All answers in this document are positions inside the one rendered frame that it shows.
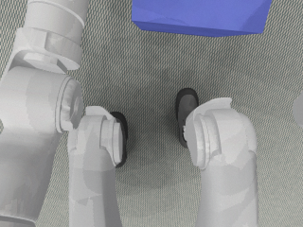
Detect robot right foot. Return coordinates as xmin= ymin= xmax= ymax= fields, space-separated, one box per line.
xmin=175 ymin=87 xmax=199 ymax=148

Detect carton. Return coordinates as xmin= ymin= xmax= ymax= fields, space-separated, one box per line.
xmin=132 ymin=0 xmax=272 ymax=38

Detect right robot upper arm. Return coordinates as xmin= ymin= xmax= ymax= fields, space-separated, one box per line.
xmin=293 ymin=91 xmax=303 ymax=128

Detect robot left foot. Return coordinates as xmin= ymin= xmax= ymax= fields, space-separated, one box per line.
xmin=110 ymin=112 xmax=128 ymax=168

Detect robot left forearm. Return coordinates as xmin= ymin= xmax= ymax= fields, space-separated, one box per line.
xmin=0 ymin=0 xmax=89 ymax=87

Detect left robot upper arm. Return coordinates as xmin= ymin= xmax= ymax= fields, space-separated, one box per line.
xmin=0 ymin=66 xmax=84 ymax=227

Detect robot foot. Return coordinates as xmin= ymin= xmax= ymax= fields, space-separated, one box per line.
xmin=110 ymin=112 xmax=128 ymax=168
xmin=175 ymin=87 xmax=199 ymax=148

